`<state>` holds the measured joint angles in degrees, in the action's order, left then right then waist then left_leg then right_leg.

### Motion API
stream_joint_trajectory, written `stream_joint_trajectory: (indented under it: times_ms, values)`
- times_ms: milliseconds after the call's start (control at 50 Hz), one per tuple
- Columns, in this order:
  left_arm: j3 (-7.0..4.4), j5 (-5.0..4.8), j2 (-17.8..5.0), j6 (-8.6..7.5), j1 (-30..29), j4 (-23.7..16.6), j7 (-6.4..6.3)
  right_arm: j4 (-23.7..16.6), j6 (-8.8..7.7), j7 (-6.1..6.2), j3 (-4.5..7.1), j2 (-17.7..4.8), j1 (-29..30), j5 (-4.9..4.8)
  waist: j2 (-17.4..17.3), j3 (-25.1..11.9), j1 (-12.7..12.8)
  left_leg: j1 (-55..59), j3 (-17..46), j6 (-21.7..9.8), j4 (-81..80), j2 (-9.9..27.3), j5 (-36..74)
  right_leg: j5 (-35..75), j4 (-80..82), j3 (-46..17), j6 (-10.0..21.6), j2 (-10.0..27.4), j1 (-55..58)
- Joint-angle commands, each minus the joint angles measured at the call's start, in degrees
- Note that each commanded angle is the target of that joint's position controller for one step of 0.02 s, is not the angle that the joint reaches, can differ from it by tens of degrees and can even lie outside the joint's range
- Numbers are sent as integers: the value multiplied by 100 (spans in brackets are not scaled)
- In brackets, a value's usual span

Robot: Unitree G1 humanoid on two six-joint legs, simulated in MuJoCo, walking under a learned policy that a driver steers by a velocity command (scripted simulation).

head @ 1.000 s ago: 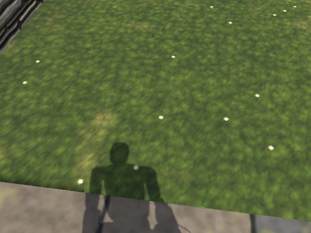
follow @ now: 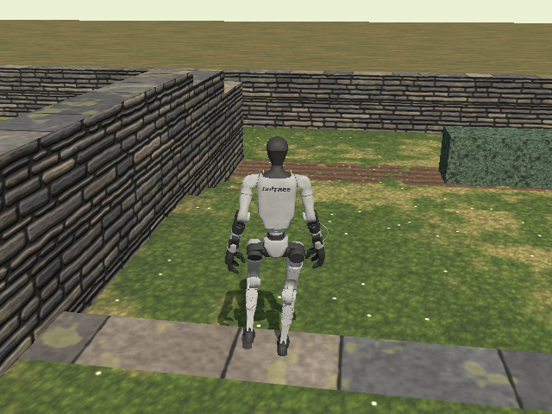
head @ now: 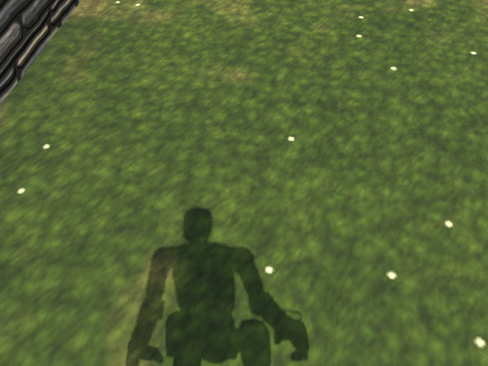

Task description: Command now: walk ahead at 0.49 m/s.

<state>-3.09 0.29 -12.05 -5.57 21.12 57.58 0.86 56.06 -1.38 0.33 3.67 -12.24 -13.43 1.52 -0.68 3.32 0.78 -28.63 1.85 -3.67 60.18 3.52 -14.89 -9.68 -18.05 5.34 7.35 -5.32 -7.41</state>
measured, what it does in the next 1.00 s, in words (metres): goes down, turning right: left foot 0.17 m lower, then right foot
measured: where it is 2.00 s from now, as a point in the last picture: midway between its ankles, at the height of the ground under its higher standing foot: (334, 233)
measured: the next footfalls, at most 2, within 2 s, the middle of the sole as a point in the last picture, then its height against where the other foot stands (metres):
left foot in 0.52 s outside the picture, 0.17 m lower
right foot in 0.98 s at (290, 328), level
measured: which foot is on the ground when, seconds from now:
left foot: up 0.00-0.50, down 0.52-1.00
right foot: down 0.00-0.50, up 0.52-0.96, down 0.98-1.00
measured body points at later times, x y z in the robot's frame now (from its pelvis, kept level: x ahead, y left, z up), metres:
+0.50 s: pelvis +0.34 +0.06 -0.12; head +0.37 +0.07 +0.33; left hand +0.24 +0.33 -0.25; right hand +0.56 -0.19 -0.20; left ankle +0.51 +0.15 -0.86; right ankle +0.02 -0.04 -0.72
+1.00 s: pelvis +0.59 +0.01 -0.20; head +0.62 -0.02 +0.25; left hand +0.90 +0.11 -0.28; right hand +0.44 -0.19 -0.35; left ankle +0.49 +0.16 -0.90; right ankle +0.64 -0.07 -0.92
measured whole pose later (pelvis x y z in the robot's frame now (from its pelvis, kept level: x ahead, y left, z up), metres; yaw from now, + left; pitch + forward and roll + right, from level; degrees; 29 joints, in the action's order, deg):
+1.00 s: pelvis +0.59 +0.01 -0.20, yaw -28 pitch +1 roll +1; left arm -2.2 2.9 -13.0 -1.7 -1.7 44.4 3.2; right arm 54.5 -3.0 0.5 2.7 -12.7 -23.9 1.1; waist -1.2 2.9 -2.9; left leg -3.4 -16.7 -0.1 39.6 5.2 -27.4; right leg -11.6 -34.6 6.8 10.1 -2.8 -25.4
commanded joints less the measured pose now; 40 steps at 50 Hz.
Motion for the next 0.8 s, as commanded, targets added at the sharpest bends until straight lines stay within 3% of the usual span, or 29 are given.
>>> stream_joint_trajectory:
  times_ms: [20,60,80,100,140,160,180,220,240,260,340,380,400,440,460,480,500,520,540,560,580,600,620,640,660,680,720,740,800]
  values:
    - [-33,-15,-660,-94,319,-244,-44,-188,148,-127,63,-188,-219,37,293,149,-216,-418,-72,113,-645,202,585,1946,1084,-1279,467,1604,-13]
    - [-8,10,-631,33,633,-157,-69,-301,207,-224,37,-205,84,44,380,128,-89,-654,-170,200,-758,232,1017,2254,1059,-1094,441,1568,173]
    - [-19,77,-640,43,888,-59,-63,-257,228,-260,71,-271,24,61,476,38,-77,-933,-51,148,-522,316,1331,2255,914,-1204,483,1697,510]
    - [-15,113,-632,47,1026,-98,-66,-242,228,-272,111,-381,115,19,319,-42,26,-1158,-175,144,-367,274,1564,1732,829,-1234,569,1625,647]
    - [-5,92,-652,49,1181,-125,-76,-379,206,-293,147,-478,577,91,250,222,133,-1611,-182,178,-400,311,1671,1331,815,-1515,696,1659,719]
    - [16,89,-546,4,1484,61,-131,-559,150,-277,206,-570,1047,115,337,360,217,-2284,99,218,-534,410,1737,1326,669,-1765,726,1758,1355]
    - [-1,103,-657,-39,1578,43,-143,-760,101,-262,232,-619,1415,63,406,438,329,-2702,20,270,-959,360,1648,937,725,-1793,711,1666,1646]
    - [-50,118,-746,-94,1756,57,-220,-894,-21,-274,219,-617,1879,84,380,492,513,-2905,14,344,-1381,325,2001,1122,496,-1933,754,1696,1941]
    - [-71,148,-807,-104,1510,-22,-287,-992,-50,-273,182,-576,2074,105,259,523,488,-2515,-56,444,-1938,224,2437,750,396,-1751,655,1413,1469]
    - [-48,181,-734,-120,1448,-44,-305,-1021,-57,-296,182,-536,2085,107,302,502,497,-2137,-62,459,-2124,215,2830,684,179,-1757,649,1387,1183]
    - [-16,132,-658,-174,1266,-171,-311,-1235,-101,-367,150,-489,2137,88,353,409,590,-1285,-25,237,-2481,161,3800,235,-706,-1973,591,1304,456]
    - [-40,256,-706,-151,1369,-215,-296,-1431,-169,-363,114,-501,2442,26,383,566,870,-1312,-73,237,-2993,133,3696,227,-1076,-2116,541,1185,706]
    - [-7,314,-578,-76,1398,-183,-329,-1508,-199,-359,61,-399,2503,-34,460,540,889,-846,-84,221,-3397,151,4014,168,-1454,-1994,364,1063,563]
    - [3,293,-604,30,1286,-247,-371,-1331,-277,-327,59,-423,1855,-63,237,259,721,312,2,242,-4063,166,4454,203,-2293,-1885,202,804,496]
    - [-10,313,-694,83,1180,-268,-406,-1084,-296,-258,106,-534,1073,-62,134,-42,389,901,31,250,-4350,219,4652,570,-3182,-1906,227,692,683]
    - [-47,277,-802,134,1064,-270,-430,-722,-299,-165,167,-679,37,-48,10,-448,-77,1769,5,278,-4733,283,5045,961,-4470,-1885,226,584,711]
    - [-101,122,-858,210,909,-228,-423,-313,-326,-109,291,-974,-1140,97,-281,-685,-723,3132,-142,340,-5230,381,5589,574,-6278,-1509,84,307,-32]
    - [-134,-77,-563,238,1071,-158,-397,-119,-335,-155,352,-1318,-1568,229,-1086,-863,-707,4629,305,265,-4198,980,6734,-3703,-8446,-1272,-99,-411,-1812]
    - [-67,-401,-293,226,2520,-130,-459,-143,-419,-261,238,-1349,-1712,243,-1562,-1982,197,6526,660,284,-1603,2026,9724,-4198,-9185,-1435,-222,-47,-3272]
    - [-32,-387,-496,200,2331,-11,-509,-289,-373,-327,246,-1118,-1651,69,-1373,-2576,-145,6721,1262,-88,-1611,2364,8715,-3532,-9380,-1356,-234,290,-4053]
    - [1,-236,-502,251,1795,-128,-486,-362,-351,-284,242,-1025,-1413,65,-906,-2535,-231,5841,1637,-463,-2474,2380,5596,-2963,-9401,-1037,-310,483,-4335]
    - [0,47,-571,355,1116,-365,-397,-638,-392,-161,234,-1026,-762,170,-1098,-2214,-169,4646,2188,-917,-3375,2450,1909,-2088,-9210,-804,-311,694,-4461]
    - [-49,251,-701,431,520,-510,-249,-715,-403,-59,162,-781,-625,131,-723,-1721,-178,3507,2194,-991,-3848,2287,1036,-1714,-9123,-647,-276,846,-4271]
    - [-104,317,-715,452,-114,-707,-102,-650,-497,-46,85,-672,-411,26,-458,-951,-48,2452,1623,-753,-4121,2097,1199,-870,-7802,-908,-257,1070,-4034]
    - [-90,327,-573,514,-363,-791,-21,-528,-548,-54,83,-653,-467,11,-530,-507,52,1695,1373,-610,-4195,1962,1709,-791,-7494,-890,-254,1117,-3735]
    - [-12,192,-295,550,-780,-1032,82,-374,-614,-38,39,-579,-449,-35,-490,37,256,838,699,-434,-4650,1542,1749,-291,-6169,-906,-374,1169,-3384]
    - [35,230,-130,516,-734,-1022,206,-366,-664,-25,15,-527,-318,-43,-720,-18,369,623,80,-489,-4698,1224,2522,621,-4935,-739,-407,1027,-2714]
    - [39,202,-181,474,-741,-1048,246,-369,-653,-37,-5,-434,-308,-77,-745,-122,404,821,-230,-469,-4597,1157,3088,934,-4342,-746,-351,1015,-2569]
    - [123,141,-127,451,-1439,-1189,304,-382,-579,-11,30,-594,-565,-129,-596,-168,177,1508,-701,-348,-4726,1192,3478,1166,-3049,-251,-148,886,-2299]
